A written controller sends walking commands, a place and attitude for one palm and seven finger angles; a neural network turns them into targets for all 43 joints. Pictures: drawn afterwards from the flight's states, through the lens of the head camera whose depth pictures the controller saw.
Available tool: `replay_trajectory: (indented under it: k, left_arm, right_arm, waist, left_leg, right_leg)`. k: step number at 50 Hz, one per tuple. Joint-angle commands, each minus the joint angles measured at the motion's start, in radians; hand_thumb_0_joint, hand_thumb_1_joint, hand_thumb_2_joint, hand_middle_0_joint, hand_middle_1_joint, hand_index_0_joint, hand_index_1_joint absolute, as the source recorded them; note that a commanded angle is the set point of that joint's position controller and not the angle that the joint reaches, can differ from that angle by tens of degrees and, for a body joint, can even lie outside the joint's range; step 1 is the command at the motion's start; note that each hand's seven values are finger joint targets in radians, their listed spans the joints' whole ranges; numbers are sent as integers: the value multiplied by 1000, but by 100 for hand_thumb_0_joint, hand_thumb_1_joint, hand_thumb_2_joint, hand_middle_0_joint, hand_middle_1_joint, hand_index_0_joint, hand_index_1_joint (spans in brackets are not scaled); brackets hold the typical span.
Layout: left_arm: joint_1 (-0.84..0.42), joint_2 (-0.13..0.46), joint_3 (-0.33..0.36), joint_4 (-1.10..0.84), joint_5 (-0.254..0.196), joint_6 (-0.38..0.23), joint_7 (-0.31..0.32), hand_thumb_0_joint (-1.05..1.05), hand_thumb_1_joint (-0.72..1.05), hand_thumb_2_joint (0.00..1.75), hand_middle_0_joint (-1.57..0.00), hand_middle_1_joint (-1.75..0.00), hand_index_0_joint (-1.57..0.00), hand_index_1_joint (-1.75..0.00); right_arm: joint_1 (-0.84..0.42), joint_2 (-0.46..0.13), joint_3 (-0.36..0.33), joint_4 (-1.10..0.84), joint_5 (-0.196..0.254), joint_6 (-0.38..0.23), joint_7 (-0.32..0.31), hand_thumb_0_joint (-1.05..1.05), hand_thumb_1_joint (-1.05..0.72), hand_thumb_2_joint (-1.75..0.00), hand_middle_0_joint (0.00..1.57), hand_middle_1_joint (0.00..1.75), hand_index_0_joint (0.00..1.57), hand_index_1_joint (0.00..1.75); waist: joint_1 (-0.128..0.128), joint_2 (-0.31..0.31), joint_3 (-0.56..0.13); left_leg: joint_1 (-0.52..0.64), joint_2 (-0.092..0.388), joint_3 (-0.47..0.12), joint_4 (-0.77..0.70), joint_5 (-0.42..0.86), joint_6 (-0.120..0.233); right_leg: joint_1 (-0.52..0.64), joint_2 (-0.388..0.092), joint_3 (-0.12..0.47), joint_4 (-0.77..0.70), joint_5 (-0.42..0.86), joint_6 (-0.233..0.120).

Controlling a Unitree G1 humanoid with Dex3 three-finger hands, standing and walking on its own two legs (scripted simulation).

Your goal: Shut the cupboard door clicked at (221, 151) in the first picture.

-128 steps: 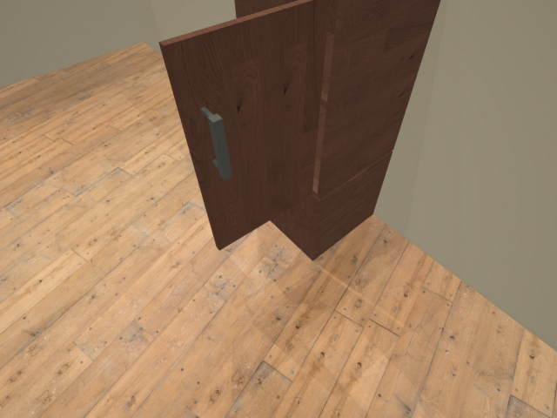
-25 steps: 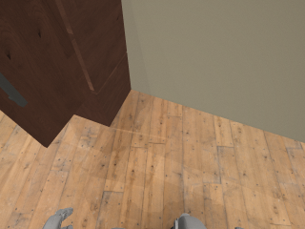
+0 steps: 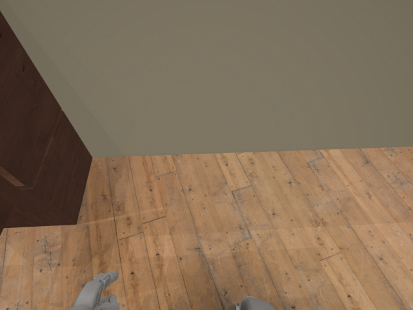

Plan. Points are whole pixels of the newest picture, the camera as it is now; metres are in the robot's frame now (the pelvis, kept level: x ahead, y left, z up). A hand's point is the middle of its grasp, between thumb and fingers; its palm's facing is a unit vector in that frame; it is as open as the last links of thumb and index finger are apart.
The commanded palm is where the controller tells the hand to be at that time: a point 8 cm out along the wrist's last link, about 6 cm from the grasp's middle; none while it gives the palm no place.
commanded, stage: walk to a spot facing it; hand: left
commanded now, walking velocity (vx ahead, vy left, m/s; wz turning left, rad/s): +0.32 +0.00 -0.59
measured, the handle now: out of the picture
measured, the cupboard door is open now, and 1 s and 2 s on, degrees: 87 87 87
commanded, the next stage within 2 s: turn to face it in 0.82 s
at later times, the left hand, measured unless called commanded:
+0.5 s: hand (155, 229) +0.31 +0.14 -0.17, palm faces -0.27 -0.95 -0.16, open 7.4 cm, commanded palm none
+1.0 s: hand (199, 170) +0.50 +0.03 -0.18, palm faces -0.37 -0.91 -0.19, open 7.3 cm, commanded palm none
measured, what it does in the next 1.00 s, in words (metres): walks ahead, turning right: right foot, then left foot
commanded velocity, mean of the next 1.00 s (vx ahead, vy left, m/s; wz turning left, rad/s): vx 0.29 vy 0.00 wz -0.26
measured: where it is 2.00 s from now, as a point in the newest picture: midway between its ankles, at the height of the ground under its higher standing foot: (257, 224)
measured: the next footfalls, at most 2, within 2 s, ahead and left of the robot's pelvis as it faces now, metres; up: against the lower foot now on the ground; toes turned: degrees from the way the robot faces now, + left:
right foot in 0.04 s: +0.08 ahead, -0.13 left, +0.00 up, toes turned -7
left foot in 0.32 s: +0.23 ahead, +0.10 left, +0.00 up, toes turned -5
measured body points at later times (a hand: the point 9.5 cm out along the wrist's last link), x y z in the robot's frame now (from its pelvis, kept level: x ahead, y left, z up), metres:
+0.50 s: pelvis +0.19 -0.03 +0.00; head +0.24 -0.03 +0.45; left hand +0.33 +0.19 -0.15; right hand +0.16 -0.26 -0.14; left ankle +0.19 +0.11 -0.74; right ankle +0.13 -0.14 -0.66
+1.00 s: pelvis +0.41 -0.14 -0.01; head +0.44 -0.14 +0.44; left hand +0.52 +0.08 -0.16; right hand +0.39 -0.40 -0.14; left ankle +0.53 -0.05 -0.74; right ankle +0.29 -0.19 -0.73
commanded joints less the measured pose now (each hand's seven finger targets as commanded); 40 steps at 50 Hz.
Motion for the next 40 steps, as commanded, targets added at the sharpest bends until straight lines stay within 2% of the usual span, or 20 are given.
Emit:
replay_trajectory:
  k: [1, 2, 3, 7, 12, 14, 15, 16, 17, 18, 21, 24, 27, 30, 31, 32, 33, 35, 37, 40]
  left_arm:
    - [263, 212, 64, 19, 3, -53, 26, 0, 90, 90, -20, -30, -20, -30]
    - [374, 307, 86, 48, -16, -52, 48, 0, 90, 90, -20, -30, -20, -30]
    - [321, 320, 83, 37, -22, -47, 63, 0, 90, 90, -20, -30, -20, -30]
    - [93, 182, 47, -17, 1, -66, 77, 0, 90, 90, -20, -30, -20, -30]
    - [91, 184, 53, 9, 3, -77, 62, 0, 90, 90, -20, -30, -20, -30]
    - [66, 151, 50, 3, -4, -74, 58, 0, 90, 90, -20, -30, -20, -30]
    - [65, 97, 39, -6, -7, -72, 53, 0, 90, 90, -20, -30, -20, -30]
    - [79, 23, 22, -31, -17, -72, 45, 0, 90, 90, -20, -30, -20, -30]
    - [-6, 58, 22, -76, -9, -85, 41, 0, 90, 90, -20, -30, -20, -30]
    - [-47, 50, 26, -68, 3, -90, 39, 0, 90, 90, -20, -30, -20, -30]
    - [-20, 14, 19, -28, 7, -73, 19, 0, 90, 90, -20, -30, -20, -30]
    - [-48, -14, 0, -28, 1, -61, 9, 0, 90, 90, -20, -30, -20, -30]
    - [-68, -9, -1, -22, 2, -59, 9, 0, 90, 90, -20, -30, -20, -30]
    - [90, 40, 20, 36, 5, -59, 15, 0, 90, 90, -20, -30, -20, -30]
    - [250, 104, 42, 82, 7, -68, 26, 0, 90, 90, -20, -30, -20, -30]
    - [431, 238, 80, 119, 12, -76, 48, 0, 90, 90, -20, -30, -20, -30]
    - [426, 278, 82, 124, -18, -69, 60, 0, 90, 90, -20, -30, -20, -30]
    - [240, 178, 51, 70, -14, -70, 80, 0, 90, 90, -20, -30, -20, -30]
    - [136, 111, 34, 48, -5, -83, 86, 0, 90, 90, -20, -30, -20, -30]
    - [133, 113, 35, 68, -3, -98, 76, 0, 90, 90, -20, -30, -20, -30]
  right_arm:
    - [-76, -137, -44, -106, 31, -16, 8, 0, -90, -90, 20, 30, 20, 30]
    - [-197, -102, -35, -172, 35, -15, 7, 0, -90, -90, 20, 30, 20, 30]
    - [-227, -122, -44, -181, 33, -11, 7, 0, -90, -90, 20, 30, 20, 30]
    - [-159, -84, -54, -104, 18, 5, 21, 0, -90, -90, 20, 30, 20, 30]
    - [-136, -53, -54, -89, 20, -14, 30, 0, -90, -90, 20, 30, 20, 30]
    - [-34, -80, -57, -50, 19, -33, 17, 0, -90, -90, 20, 30, 20, 30]
    - [75, -149, -74, -15, 12, -43, 3, 0, -90, -90, 20, 30, 20, 30]
    - [197, -261, -94, 4, -15, -51, -6, 0, -90, -90, 20, 30, 20, 30]
    - [200, -251, -86, -11, -6, -43, -18, 0, -90, -90, 20, 30, 20, 30]
    - [161, -234, -79, -16, -12, -48, -11, 0, -90, -90, 20, 30, 20, 30]
    - [41, -123, -46, -28, -5, -65, -15, 0, -90, -90, 20, 30, 20, 30]
    - [52, -126, -48, 2, -4, -64, -13, 0, -90, -90, 20, 30, 20, 30]
    - [58, -127, -51, 20, -3, -49, -3, 0, -90, -90, 20, 30, 20, 30]
    - [5, -140, -49, 20, 5, -33, -2, 0, -90, -90, 20, 30, 20, 30]
    - [-39, -124, -42, 3, 17, -34, 4, 0, -90, -90, 20, 30, 20, 30]
    - [-91, -56, -28, -47, 37, -37, 16, 0, -90, -90, 20, 30, 20, 30]
    - [-168, -62, -39, -79, 38, -34, 11, 0, -90, -90, 20, 30, 20, 30]
    - [-189, -74, -48, -57, 26, -28, 9, 0, -90, -90, 20, 30, 20, 30]
    - [-119, -40, -47, -5, 15, -10, 14, 0, -90, -90, 20, 30, 20, 30]
    - [-91, 0, -40, 16, 15, -1, 25, 0, -90, -90, 20, 30, 20, 30]
  waist:
    - [164, -164, -227]
    - [211, -293, -210]
    - [185, -202, -126]
    - [31, -182, -93]
    - [7, -136, -75]
    - [-48, -73, -85]
    - [-95, 98, -126]
    - [-132, 381, -173]
    - [-126, 209, -116]
    - [-108, 126, -74]
    - [-20, 147, -32]
    - [-21, 161, -107]
    - [-28, 159, -74]
    - [76, 99, -117]
    - [160, -14, -167]
    - [239, -282, -262]
    - [226, -266, -205]
    - [122, -204, -74]
    - [44, -169, -98]
    - [17, -111, -94]
  left_leg:
    - [-413, -7, 114, 456, 152, 35]
    - [-609, -91, 2, 698, -301, 13]
    - [-674, -35, -137, 739, -300, 14]
    - [-373, -34, -138, 536, -60, 15]
    - [-160, -118, -66, 186, 60, 23]
    - [59, -130, -45, 12, 124, 30]
    - [215, -29, -190, -81, -11, 70]
    - [330, 281, -603, -236, -169, 192]
    - [281, 373, -716, -285, -172, 288]
    - [177, 350, -689, -289, -134, 294]
    - [136, 206, -330, -257, 274, 200]
    - [169, 134, -75, -198, 486, 157]
    - [103, 125, -15, -194, 429, 145]
    - [-15, 109, 30, 10, 497, 119]
    - [-192, 60, 77, 231, 453, 84]
    - [-482, -93, 117, 607, -20, 37]
    - [-596, -97, -62, 800, -286, 44]
    - [-582, -1, -170, 786, -109, 40]
    - [-389, 5, -151, 608, -58, 33]
    - [-308, -38, -93, 397, 24, 25]
  right_leg:
    - [698, -178, 285, -344, 21, -142]
    - [688, -406, 666, -460, 212, -253]
    - [556, -422, 669, -482, 42, -313]
    - [204, -230, 372, -485, 100, -201]
    - [139, -161, 346, -456, 22, -176]
    - [43, -101, 305, -350, 7, -136]
    - [-64, -22, 239, -127, 15, -96]
    - [-269, 105, 72, 246, -187, -28]
    - [-343, 19, 141, 387, -186, -33]
    - [-371, -7, 146, 519, -135, -32]
    - [-351, -73, 117, 497, 51, -4]
    - [-196, -63, 38, 170, 62, -4]
    - [-42, -4, -51, -25, 111, -18]
    - [285, 49, -85, -148, 171, -53]
    - [553, -5, 9, -188, 124, -98]
    - [755, -302, 487, -345, 21, -219]
    - [668, -429, 688, -508, 1, -288]
    - [396, -358, 542, -524, -20, -250]
    - [243, -273, 340, -513, 145, -208]
    - [207, -219, 249, -514, 228, -199]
